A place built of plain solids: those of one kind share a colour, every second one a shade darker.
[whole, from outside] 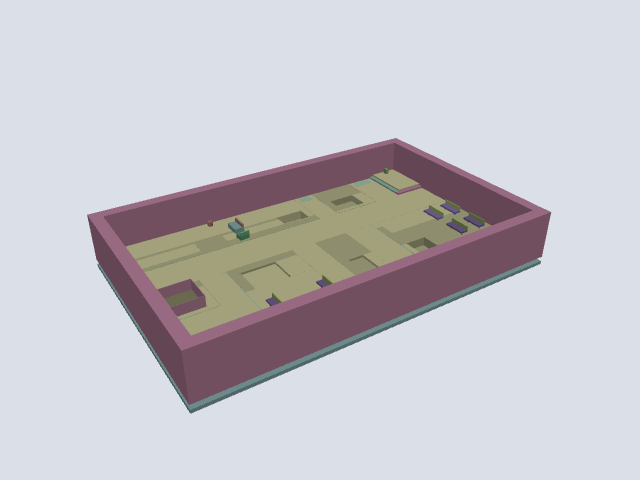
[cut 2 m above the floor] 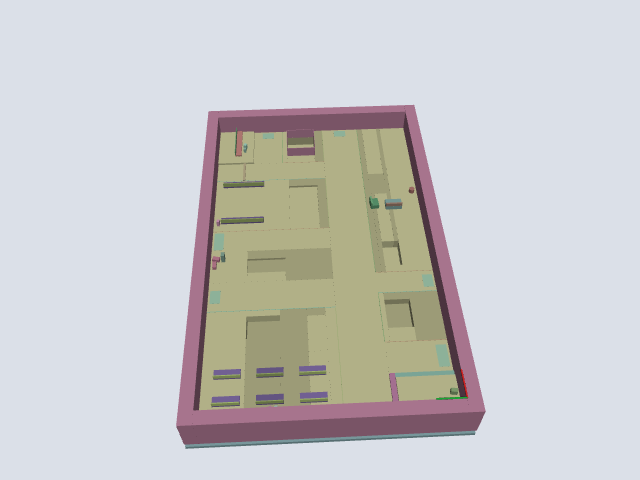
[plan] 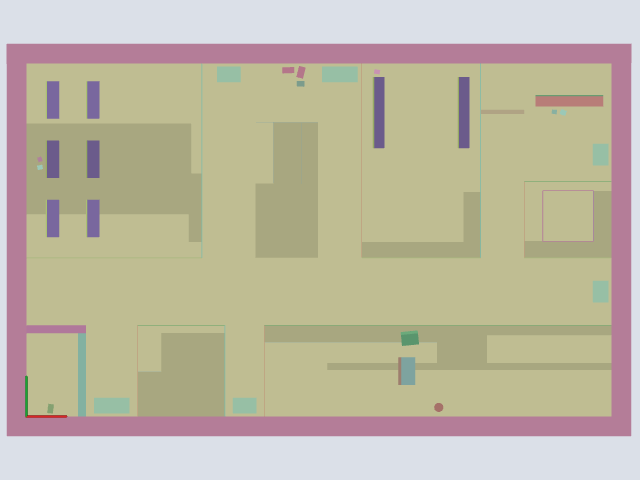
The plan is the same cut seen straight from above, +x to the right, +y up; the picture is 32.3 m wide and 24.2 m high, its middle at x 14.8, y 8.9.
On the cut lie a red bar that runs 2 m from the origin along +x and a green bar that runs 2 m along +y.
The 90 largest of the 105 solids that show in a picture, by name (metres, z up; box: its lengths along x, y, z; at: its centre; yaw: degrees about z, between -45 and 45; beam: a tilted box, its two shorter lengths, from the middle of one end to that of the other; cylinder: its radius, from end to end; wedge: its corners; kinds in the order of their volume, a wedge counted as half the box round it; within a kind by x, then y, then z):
{
 "floor_1": {"box": [2.6, 4.2, 1.3], "at": [1.3, 2.1, -0.35]},
 "floor_2": {"box": [5.1, 1.4, 1.33], "at": [2.55, 9.5, -0.66]},
 "floor_3": {"box": [6.35, 2.52, 1.33], "at": [3.17, 13.51, -0.66]},
 "floor_4": {"box": [2.6, 4.6, 1.0], "at": [4.3, 2.3, -0.5]},
 "floor_5": {"box": [8.85, 0.8, 1.33], "at": [4.42, 8.4, -0.66]},
 "floor_6": {"box": [8.85, 2.05, 1.33], "at": [4.42, 11.22, -0.66]},
 "floor_7": {"box": [8.85, 3.03, 1.33], "at": [4.42, 16.29, -0.66]},
 "floor_8": {"box": [1.2, 1.96, 1.33], "at": [6.2, 3.23, -0.66]},
 "floor_9": {"box": [3.08, 1.4, 1.33], "at": [6.64, 9.5, -0.66]},
 "floor_10": {"box": [1.96, 2.52, 0.56], "at": [7.33, 13.51, -1.04]},
 "floor_11": {"box": [4.4, 2.25, 1.33], "at": [7.8, 1.12, -0.66]},
 "floor_12": {"box": [4.4, 0.39, 1.33], "at": [7.8, 4.41, -0.66]},
 "floor_13": {"box": [2.52, 1.96, 0.7], "at": [8.06, 3.23, -0.97]},
 "floor_14": {"box": [0.67, 1.4, 1.33], "at": [8.52, 9.5, -0.66]},
 "floor_15": {"box": [0.54, 2.52, 1.33], "at": [8.58, 13.51, -0.66]},
 "floor_16": {"box": [0.68, 1.96, 1.33], "at": [9.66, 3.23, -0.66]},
 "floor_17": {"box": [2.7, 9.8, 1.0], "at": [10.2, 12.9, -0.5]},
 "floor_18": {"box": [2.0, 4.6, 1.0], "at": [11.0, 2.3, -0.5]},
 "floor_19": {"box": [0.9, 3.08, 1.32], "at": [12.0, 13.29, -0.66]},
 "floor_20": {"box": [0.65, 1.4, 1.33], "at": [12.32, 3.05, -0.66]},
 "floor_21": {"box": [3.15, 3.75, 1.32], "at": [13.12, 9.88, -0.66]},
 "floor_22": {"box": [3.15, 2.97, 1.32], "at": [13.12, 16.32, -0.66]},
 "floor_23": {"box": [1.4, 3.08, 1.12], "at": [13.15, 13.29, -0.76]},
 "floor_24": {"box": [2.52, 1.4, 0.5], "at": [13.91, 3.05, -1.07]},
 "floor_25": {"box": [0.85, 3.08, 1.32], "at": [14.28, 13.29, -0.66]},
 "floor_26": {"box": [29.5, 3.4, 1.0], "at": [14.75, 6.3, -0.5]},
 "floor_27": {"box": [2.2, 9.8, 1.0], "at": [15.8, 12.9, -0.5]},
 "floor_28": {"box": [8.7, 0.35, 1.33], "at": [16.35, 3.92, -0.66]},
 "floor_29": {"box": [5.53, 1.05, 1.33], "at": [17.93, 3.23, -0.66]},
 "floor_30": {"box": [2.05, 2.52, 1.32], "at": [17.93, 10.06, -0.66]},
 "floor_31": {"box": [6.0, 0.8, 1.32], "at": [19.9, 8.4, -0.66]},
 "floor_32": {"box": [6.0, 6.48, 1.32], "at": [19.9, 14.56, -0.66]},
 "floor_33": {"box": [3.08, 2.52, 1.13], "at": [20.49, 10.06, -0.76]},
 "floor_34": {"box": [17.5, 2.35, 1.33], "at": [20.75, 1.18, -0.66]},
 "floor_35": {"box": [17.5, 0.5, 1.33], "at": [20.75, 4.35, -0.66]},
 "floor_36": {"box": [2.52, 1.4, 1.33], "at": [21.96, 3.4, -0.66]},
 "floor_37": {"box": [14.33, 0.35, 1.33], "at": [22.34, 2.52, -0.66]},
 "floor_38": {"box": [0.87, 2.52, 1.32], "at": [22.46, 10.06, -0.66]},
 "floor_39": {"box": [2.2, 9.8, 1.0], "at": [24.0, 12.9, -0.5]},
 "floor_40": {"box": [0.95, 2.52, 1.32], "at": [25.57, 10.11, -0.66]},
 "floor_41": {"box": [6.28, 1.4, 1.33], "at": [26.36, 3.4, -0.66]},
 "floor_42": {"box": [4.4, 0.85, 1.32], "at": [27.3, 8.43, -0.66]},
 "floor_43": {"box": [4.4, 0.48, 1.32], "at": [27.3, 11.61, -0.66]},
 "floor_44": {"box": [4.4, 2.7, 1.0], "at": [27.3, 13.2, -0.5]},
 "floor_45": {"box": [4.4, 3.25, 1.18], "at": [27.3, 16.18, -0.41]},
 "floor_46": {"box": [2.52, 2.52, 0.42], "at": [27.31, 10.11, -1.11]},
 "floor_47": {"box": [0.93, 2.52, 1.32], "at": [29.04, 10.11, -0.66]},
 "wall_1": {"box": [1.0, 17.8, 4.2], "at": [-0.5, 8.9, 1.1]},
 "wall_2": {"box": [31.5, 1.0, 4.2], "at": [14.75, -0.5, 1.1]},
 "wall_3": {"box": [31.5, 1.0, 4.2], "at": [14.75, 18.3, 1.1]},
 "wall_4": {"box": [1.0, 17.8, 4.2], "at": [30.0, 8.9, 1.1]},
 "floor_base_1": {"box": [31.5, 19.8, 0.3], "at": [14.75, 8.9, -1.57]},
 "step_terE_tread_1": {"box": [0.4, 4.2, 1.15], "at": [2.8, 2.1, -0.42]},
 "seat_1": {"box": [0.68, 1.89, 0.14], "at": [1.31, 9.98, 0.39]},
 "seat_2": {"box": [0.68, 1.89, 0.14], "at": [1.31, 12.97, 0.39]},
 "seat_3": {"box": [0.68, 1.89, 0.14], "at": [1.31, 15.96, 0.39]},
 "seat_4": {"box": [0.68, 1.89, 0.14], "at": [3.34, 9.98, 0.39]},
 "seat_5": {"box": [0.68, 1.89, 0.14], "at": [3.34, 12.97, 0.39]},
 "seat_6": {"box": [0.68, 1.89, 0.14], "at": [3.34, 15.96, 0.39]},
 "seat_7": {"box": [0.59, 3.6, 0.14], "at": [17.76, 15.32, 0.38]},
 "seat_8": {"box": [0.59, 3.6, 0.14], "at": [22.04, 15.32, 0.38]},
 "step_terN_tread_1": {"box": [3.0, 0.4, 1.15], "at": [1.5, 4.4, -0.42]},
 "sofa_seat_1": {"box": [0.85, 1.4, 0.4], "at": [19.17, 2.29, 0.21]},
 "back_1": {"box": [0.07, 1.89, 0.36], "at": [1.0, 9.98, 0.64]},
 "back_2": {"box": [0.07, 1.89, 0.36], "at": [1.0, 12.97, 0.64]},
 "back_3": {"box": [0.07, 1.89, 0.36], "at": [1.0, 15.96, 0.64]},
 "back_4": {"box": [0.07, 1.89, 0.36], "at": [3.04, 9.98, 0.64]},
 "back_5": {"box": [0.07, 1.89, 0.36], "at": [3.04, 12.97, 0.64]},
 "back_6": {"box": [0.07, 3.6, 0.4], "at": [17.5, 15.32, 0.65]},
 "back_7": {"box": [0.07, 3.6, 0.4], "at": [21.78, 15.32, 0.65]},
 "rail_1": {"box": [0.04, 2.52, 0.95], "at": [26.03, 10.11, 0.47]},
 "rail_2": {"box": [2.6, 0.04, 0.95], "at": [27.31, 8.83, 0.47]},
 "rail_3": {"box": [2.6, 0.04, 0.95], "at": [27.31, 11.39, 0.47]},
 "rail_4": {"box": [0.04, 2.52, 0.95], "at": [28.59, 10.11, 0.47]},
 "low_mat_1": {"box": [1.8, 0.8, 0.06], "at": [4.3, 0.55, -0.02]},
 "low_mat_2": {"box": [1.2, 0.8, 0.06], "at": [10.2, 17.25, -0.02]},
 "low_mat_3": {"box": [1.2, 0.8, 0.06], "at": [11.0, 0.55, -0.02]},
 "low_mat_4": {"box": [1.8, 0.8, 0.06], "at": [15.8, 17.25, -0.02]},
 "low_mat_5": {"box": [0.8, 1.1, 0.06], "at": [28.95, 6.3, -0.02]},
 "low_mat_6": {"box": [0.8, 1.1, 0.06], "at": [28.95, 13.2, -0.02]},
 "sr00a_seat_1": {"box": [3.42, 0.58, 0.13], "at": [27.37, 15.93, 0.56]},
 "arm1b_seat_1": {"box": [0.87, 0.71, 0.4], "at": [19.33, 3.95, 0.21], "yaw": 5.5},
 "duffel_1": {"box": [0.61, 0.31, 0.31], "at": [13.2, 17.46, 0.15], "yaw": 1.6},
 "duffel_2": {"box": [0.35, 0.58, 0.28], "at": [13.84, 17.36, 0.14], "yaw": -14.0},
 "sr00a_back_1": {"box": [3.42, 0.07, 0.46], "at": [27.37, 16.18, 0.85]},
 "suitcase_1": {"box": [0.39, 0.28, 0.8], "at": [13.82, 16.78, 0.4], "yaw": -1.7},
 "step_hump_1": {"box": [2.2, 0.22, 0.17], "at": [24.0, 15.36, 0.04]},
 "pouf_1": {"cylinder": 0.23, "from": [20.79, 0.46, 0.01], "to": [20.79, 0.46, 0.41]},
 "sofa_back_1": {"box": [0.15, 1.4, 0.3], "at": [18.82, 2.29, 0.56]},
 "bag_1": {"box": [0.29, 0.47, 0.46], "at": [1.22, 0.39, 0.53], "yaw": -7.6}
}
